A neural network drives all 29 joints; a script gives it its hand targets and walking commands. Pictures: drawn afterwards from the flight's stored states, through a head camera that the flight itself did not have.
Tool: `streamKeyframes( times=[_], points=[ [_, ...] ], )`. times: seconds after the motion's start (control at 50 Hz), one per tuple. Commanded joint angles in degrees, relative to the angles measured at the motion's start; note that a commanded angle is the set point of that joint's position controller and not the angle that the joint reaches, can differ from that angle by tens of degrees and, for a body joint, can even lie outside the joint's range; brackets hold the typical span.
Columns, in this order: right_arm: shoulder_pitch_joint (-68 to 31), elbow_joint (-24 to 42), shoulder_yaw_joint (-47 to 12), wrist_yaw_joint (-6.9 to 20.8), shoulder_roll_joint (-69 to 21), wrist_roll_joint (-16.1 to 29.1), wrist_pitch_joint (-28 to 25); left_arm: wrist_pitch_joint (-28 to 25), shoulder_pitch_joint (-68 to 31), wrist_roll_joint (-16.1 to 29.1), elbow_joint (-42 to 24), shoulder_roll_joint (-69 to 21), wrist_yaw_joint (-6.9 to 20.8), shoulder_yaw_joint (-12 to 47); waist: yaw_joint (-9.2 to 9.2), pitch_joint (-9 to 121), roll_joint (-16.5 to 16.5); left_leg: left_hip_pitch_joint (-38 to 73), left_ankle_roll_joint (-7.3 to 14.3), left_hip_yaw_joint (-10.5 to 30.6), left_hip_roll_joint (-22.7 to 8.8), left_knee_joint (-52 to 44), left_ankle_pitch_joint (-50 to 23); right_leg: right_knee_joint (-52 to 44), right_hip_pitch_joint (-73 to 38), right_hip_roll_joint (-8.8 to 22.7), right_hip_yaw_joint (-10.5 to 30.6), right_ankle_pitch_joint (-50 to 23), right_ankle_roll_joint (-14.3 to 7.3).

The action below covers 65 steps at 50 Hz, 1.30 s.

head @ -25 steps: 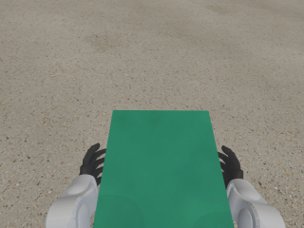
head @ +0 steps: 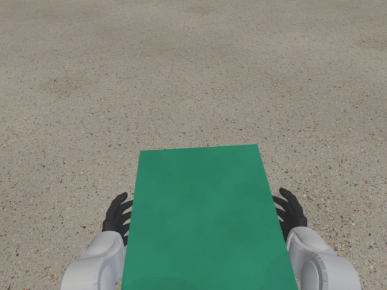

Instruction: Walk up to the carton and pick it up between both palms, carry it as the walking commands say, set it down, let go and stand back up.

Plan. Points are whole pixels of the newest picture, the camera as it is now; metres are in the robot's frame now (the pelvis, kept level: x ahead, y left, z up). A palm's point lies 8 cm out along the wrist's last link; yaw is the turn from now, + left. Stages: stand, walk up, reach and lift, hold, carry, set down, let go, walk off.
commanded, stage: carry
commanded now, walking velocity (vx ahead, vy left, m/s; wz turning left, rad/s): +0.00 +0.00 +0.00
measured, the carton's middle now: (203, 237) +0.24 -0.01 +0.01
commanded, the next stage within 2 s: none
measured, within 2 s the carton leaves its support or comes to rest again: neither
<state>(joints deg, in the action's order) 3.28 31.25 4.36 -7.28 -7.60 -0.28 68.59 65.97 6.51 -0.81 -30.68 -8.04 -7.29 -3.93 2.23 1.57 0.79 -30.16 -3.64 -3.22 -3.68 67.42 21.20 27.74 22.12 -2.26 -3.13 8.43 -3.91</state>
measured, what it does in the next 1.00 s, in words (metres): steps on the spot: left foot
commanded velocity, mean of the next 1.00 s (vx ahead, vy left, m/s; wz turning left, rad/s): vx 0.00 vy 0.00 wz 0.00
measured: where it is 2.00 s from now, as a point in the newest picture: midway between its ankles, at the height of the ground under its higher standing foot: outside the picture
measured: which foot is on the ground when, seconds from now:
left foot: up 0.00-0.28, down 0.30-1.00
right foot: down 0.00-1.00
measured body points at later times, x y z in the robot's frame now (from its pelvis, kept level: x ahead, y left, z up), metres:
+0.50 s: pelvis -0.04 +0.01 +0.00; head -0.05 +0.02 +0.45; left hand +0.20 +0.16 +0.06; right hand +0.19 -0.15 +0.07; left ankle -0.08 +0.10 -0.74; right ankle +0.04 -0.08 -0.74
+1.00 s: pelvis -0.04 +0.06 -0.01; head -0.02 +0.06 +0.44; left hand +0.22 +0.22 +0.03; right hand +0.23 -0.10 +0.04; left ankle -0.08 +0.10 -0.74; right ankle +0.04 -0.08 -0.74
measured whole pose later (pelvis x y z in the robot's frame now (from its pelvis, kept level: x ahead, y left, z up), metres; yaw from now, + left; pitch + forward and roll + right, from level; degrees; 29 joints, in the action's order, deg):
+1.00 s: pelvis -0.04 +0.06 -0.01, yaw +1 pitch +4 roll +0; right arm -1.3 17.3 6.4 -5.3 -7.3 -1.7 57.0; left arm 57.6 -1.1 -2.7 -17.1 -7.2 -5.7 -6.0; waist -0.6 2.8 -0.6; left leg -16.3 6.0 -8.5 3.3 32.2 20.8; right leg 31.5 27.2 1.9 0.3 8.6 1.5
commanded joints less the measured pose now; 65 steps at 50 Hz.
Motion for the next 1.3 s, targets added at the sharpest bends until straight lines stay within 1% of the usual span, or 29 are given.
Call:
streamKeyframes(
  times=[0.0, 0.08, 0.1, 0.16, 0.2, 0.22, 0.28, 0.32, 0.34, 0.46, 0.5, 0.58, 0.64, 0.68, 0.7, 0.76, 0.8, 0.84, 0.9, 0.92, 0.96, 1.0, 1.04, 1.1, 1.12, 1.16, 1.18, 1.2, 1.28],
  points=[
    [-29.6, 7.9, -43.9, 7.9, -49.3, 16.7, -1.5, -0.7, -26.2, 13.9, -10.4, -44.3, 8.7, 35.9, -3.23, 16.8, -12.4, 4.0, 1.1, 0.1, 1.1, -8.7, 0.8, -19.8, -12.1, 15.6, 18.4, 9.4, 12.5],
    [-22.8, 3.8, -39.7, 6.5, -42.0, 13.1, 0.3, 2.0, -21.5, 13.2, -5.7, -38.2, 8.6, 35.4, -3.6, 15.2, -11.0, 4.3, 2.5, -0.3, 3.0, -19.9, 4.9, -17.6, -16.9, 15.9, 19.7, -3.6, 7.0],
    [-22.4, 4.8, -39.6, 6.5, -42.7, 14.0, -0.2, 1.6, -22.7, 14.1, -8.1, -39.7, 8.2, 37.0, -3.43, 17.9, -4.8, 4.6, 2.5, 1.4, 1.6, -21.2, 3.7, -14.2, -18.0, 17.2, 18.5, -6.4, 3.2],
    [-26.5, 5.7, -40.3, 6.1, -43.0, 14.0, 0.1, 1.9, -27.6, 14.7, -9.0, -39.5, 8.3, 37.6, -2.98, 17.4, -11.2, 10.7, 4.5, -2.9, 5.2, -32.5, 4.2, -20.8, -17.9, 14.5, 18.1, 0.7, 9.6],
    [-24.6, 4.7, -39.1, 6.2, -42.8, 13.6, 0.2, 2.0, -27.5, 14.3, -8.2, -39.8, 8.2, 37.3, -2.93, 20.4, -11.4, 14.8, 5.4, -2.7, 4.3, -38.4, 4.8, -17.9, -19.8, 13.3, 16.5, -3.7, 7.3],
    [-25.4, 4.2, -39.5, 6.6, -43.7, 14.3, 0.5, 2.2, -27.4, 14.6, -7.5, -40.5, 8.4, 38.1, -3.34, 21.2, -13.3, 19.3, 5.9, -7.4, 6.1, -47.6, 6.0, -22.2, -19.1, 11.5, 14.7, -0.2, 10.7],
    [-21.7, 3.2, -38.4, 6.5, -43.1, 13.3, 0.1, 1.7, -28.3, 15.0, -8.2, -41.2, 7.9, 39.1, -2.92, 19.5, -6.3, 28.9, 6.2, -5.7, 0.5, -55.2, -0.7, -17.6, -14.3, 7.3, 10.8, -4.0, 11.3],
    [-25.0, 4.7, -37.8, 6.8, -43.5, 13.9, -0.5, 2.1, -32.0, 15.2, -7.0, -42.1, 8.2, 39.9, -1.63, 15.8, 2.7, 25.2, 10.7, 3.7, -7.2, -56.5, 10.2, -5.5, -5.5, 0.0, 2.6, -6.0, 18.0],
    [-27.2, 8.9, -38.7, 7.4, -44.8, 15.0, -1.2, 1.8, -33.6, 16.4, -9.7, -44.8, 8.1, 41.3, -2.25, 13.3, 10.7, 17.4, 10.5, 7.9, -10.5, -54.0, 8.1, 3.8, -3.9, 2.7, 5.5, 1.9, 10.3],
    [-26.0, -2.0, -34.2, 8.4, -37.5, 11.1, -2.4, -0.1, -31.7, 11.5, -1.0, -37.8, 7.6, 34.8, -2.76, 19.4, 0.7, 16.9, 4.6, 0.0, -3.3, -38.8, -17.9, 0.4, -11.2, 9.7, 12.2, -24.8, -0.3],
    [-30.5, 6.8, -40.6, 8.5, -44.7, 15.5, -2.9, -0.5, -29.9, 13.9, -3.1, -45.3, 8.1, 37.2, -2.58, 19.5, -7.6, 13.3, 7.1, 2.4, -1.0, -41.1, 1.9, -6.6, -10.3, 10.8, 15.0, 1.0, 0.5],
    [-28.3, -2.3, -36.0, 8.8, -40.0, 12.9, -3.0, -0.7, -28.7, 10.4, 2.6, -40.4, 7.7, 34.5, -2.58, 14.3, 2.0, 15.1, 7.2, 4.2, -3.9, -46.5, 5.1, -5.3, -2.0, 7.3, 11.4, 4.6, 1.1],
    [-30.4, -2.6, -36.4, 8.8, -42.5, 12.3, -5.7, -3.8, -31.8, 11.8, 2.3, -42.2, 8.5, 34.9, -2.75, 15.3, -5.2, 13.1, 7.9, 5.6, -4.1, -46.0, 3.4, -4.8, -4.2, 6.5, 10.2, 0.6, 1.8],
    [-33.1, 3.2, -38.0, 8.9, -45.3, 14.3, -7.1, -5.0, -35.9, 14.3, -3.4, -46.3, 8.8, 38.3, -2.29, 17.0, -1.0, 13.0, 7.1, 5.1, -3.6, -46.4, 1.3, -3.2, -4.9, 7.4, 9.1, -0.7, 1.6],
    [-26.9, -8.5, -32.1, 9.1, -40.8, 9.8, -7.6, -5.6, -32.5, 10.6, 5.5, -41.2, 8.6, 33.2, -2.43, 19.0, -1.7, 15.7, 7.4, 4.4, -3.8, -45.0, -2.9, -2.3, -4.8, 7.5, 9.0, -4.3, 2.2],
    [-32.7, 6.6, -38.4, 8.8, -44.4, 14.9, -9.1, -6.4, -32.4, 14.6, -5.1, -45.8, 8.6, 38.1, -2.35, 18.7, -2.6, 17.3, 7.2, 3.0, -3.3, -43.8, -9.4, -0.8, -4.9, 8.3, 8.4, -8.7, 2.1],
    [-27.3, -2.5, -35.5, 8.3, -43.5, 11.6, -8.9, -6.8, -34.3, 14.0, -1.8, -43.3, 8.7, 37.0, -2.26, 21.9, -4.2, 18.3, 7.9, 2.9, -3.6, -41.0, -13.2, 0.1, -6.8, 8.3, 7.8, -13.1, 2.5],
    [-27.4, -15.2, -27.1, 9.5, -35.5, 6.2, -11.7, -8.9, -32.6, 7.2, 12.5, -36.4, 9.1, 30.4, -2.33, 22.4, 4.6, 21.8, 6.8, 2.5, -4.4, -40.3, -26.8, 5.1, -4.2, 7.8, 6.2, -15.8, 1.5],
    [-27.9, -6.2, -32.5, 10.0, -39.6, 9.3, -14.1, -11.2, -32.3, 10.3, 4.6, -40.5, 9.6, 34.1, -2.24, 21.6, -1.9, 23.7, 6.2, 3.2, -5.1, -40.4, -31.8, 5.7, -2.6, 7.1, 4.3, -13.5, 2.2],
    [-25.1, -6.2, -33.3, 10.0, -42.4, 9.9, -13.2, -10.6, -34.7, 12.6, -0.5, -42.9, 9.2, 37.8, -2.34, 22.0, 4.1, 24.4, 7.1, 4.1, -5.5, -40.1, -30.3, 4.0, -0.8, 7.1, 6.1, -10.6, 2.5],
    [-29.2, -0.2, -34.9, 10.1, -42.5, 11.4, -13.9, -11.4, -36.3, 13.0, -4.3, -42.4, 9.4, 37.6, -2.36, 21.5, 1.8, 23.9, 6.8, 1.8, -4.9, -39.3, -28.2, 4.5, -1.5, 7.4, 5.3, -12.2, 2.6],
    [-25.8, -11.1, -29.4, 9.8, -35.1, 6.9, -14.6, -11.5, -29.8, 7.7, 9.7, -36.1, 9.2, 30.9, -2.35, 19.8, 4.2, 20.9, 6.8, 5.2, -6.0, -41.6, -29.9, 7.1, -1.2, 6.8, 4.6, -10.2, 2.8],
    [-29.4, -2.5, -35.2, 9.8, -39.5, 10.4, -14.1, -11.6, -30.5, 10.7, 2.8, -40.1, 9.6, 35.3, -2.04, 20.9, -0.7, 22.5, 7.0, 5.9, -6.4, -42.5, -22.3, 6.1, -1.2, 5.7, 3.5, -6.4, 3.3],
    [-26.4, -2.3, -34.7, 9.4, -39.3, 10.7, -13.8, -11.4, -29.5, 11.3, 0.0, -39.2, 8.9, 34.7, -2.2, 24.7, -1.8, 25.0, 6.9, 2.2, -4.4, -36.6, -32.1, 5.3, -3.6, 8.6, 5.6, -19.8, 1.7],
    [-24.3, -12.4, -29.1, 8.7, -34.7, 6.1, -14.6, -11.5, -27.9, 8.5, 11.6, -35.9, 9.2, 31.1, -2.15, 25.0, 0.0, 23.1, 6.6, 2.8, -4.9, -34.4, -36.9, 6.8, -5.4, 8.7, 5.9, -23.6, 1.2],
    [-27.6, 2.4, -37.7, 9.4, -41.5, 12.4, -14.2, -11.6, -30.7, 13.4, -3.3, -41.8, 9.3, 37.9, -2.15, 24.3, -2.5, 22.0, 6.2, 2.5, -4.5, -36.2, -30.5, 5.7, -6.2, 9.5, 6.6, -20.3, 0.2],
    [-24.5, -11.6, -29.4, 9.6, -34.6, 6.2, -15.1, -12.5, -28.6, 8.0, 9.8, -35.6, 9.2, 31.3, -2.04, 25.3, 0.1, 24.2, 6.1, 3.1, -4.9, -34.4, -37.0, 7.9, -5.0, 8.6, 5.9, -23.9, 0.8],
    [-27.6, -2.0, -35.7, 9.8, -39.9, 10.7, -14.6, -12.2, -30.5, 11.3, 1.2, -40.8, 9.1, 36.0, -2.14, 21.1, 0.2, 23.1, 5.5, 3.1, -5.2, -37.0, -35.8, 7.0, -3.3, 8.8, 5.9, -17.1, 1.1],
    [-29.0, -7.5, -31.3, 10.0, -37.0, 8.6, -15.5, -13.4, -34.0, 9.5, 2.9, -36.3, 9.3, 33.1, -1.86, 19.0, 3.4, 20.8, 6.9, 6.4, -7.3, -43.3, -21.4, 7.1, -1.0, 5.7, 3.0, -2.7, 1.9]
  ],
)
